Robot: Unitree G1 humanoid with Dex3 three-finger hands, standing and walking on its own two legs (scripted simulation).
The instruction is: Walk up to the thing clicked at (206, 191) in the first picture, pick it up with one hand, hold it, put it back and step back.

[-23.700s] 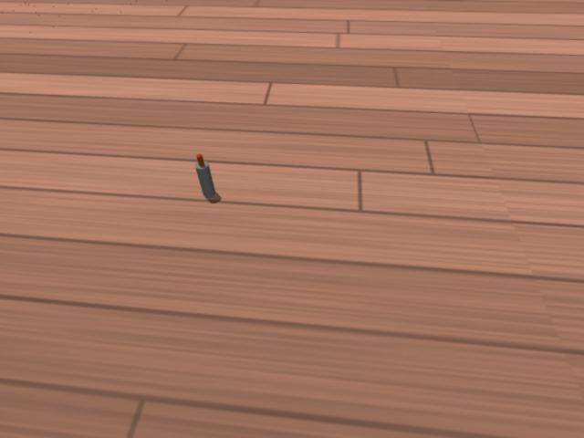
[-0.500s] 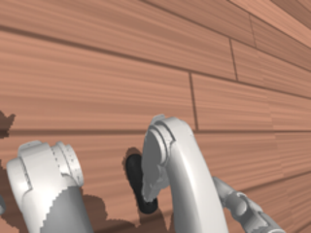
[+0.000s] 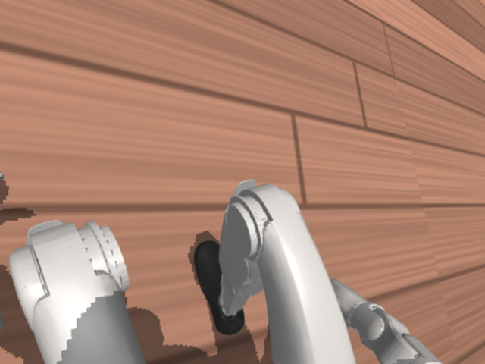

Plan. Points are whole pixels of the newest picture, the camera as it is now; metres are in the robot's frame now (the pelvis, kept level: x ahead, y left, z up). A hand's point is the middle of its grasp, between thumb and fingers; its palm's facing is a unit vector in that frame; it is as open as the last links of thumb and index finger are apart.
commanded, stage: withdraw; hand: left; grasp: from the side
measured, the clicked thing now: out of the picture +0.44 +0.31 -0.17
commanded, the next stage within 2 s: rise in 0.16 s
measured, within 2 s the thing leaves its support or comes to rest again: rests again in 0.08 s
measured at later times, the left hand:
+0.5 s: hand out of the picture +0.41 +0.42 -0.05, palm faces +0.41 -0.87 -0.27, open 17.3 cm
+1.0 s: hand out of the picture +0.28 +0.35 +0.13, palm faces +0.35 -0.81 -0.47, open 17.4 cm
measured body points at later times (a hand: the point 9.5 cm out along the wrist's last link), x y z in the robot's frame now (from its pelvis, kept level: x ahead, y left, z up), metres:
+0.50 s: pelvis +0.00 -0.01 +0.04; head +0.20 +0.14 +0.41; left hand +0.38 +0.46 -0.03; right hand +0.16 -0.25 -0.05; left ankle +0.08 +0.12 -0.26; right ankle +0.15 -0.14 -0.26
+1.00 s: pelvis +0.03 -0.02 +0.22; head +0.19 +0.06 +0.63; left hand +0.26 +0.39 +0.16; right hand +0.25 -0.23 +0.11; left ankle +0.08 +0.12 -0.26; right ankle +0.14 -0.14 -0.26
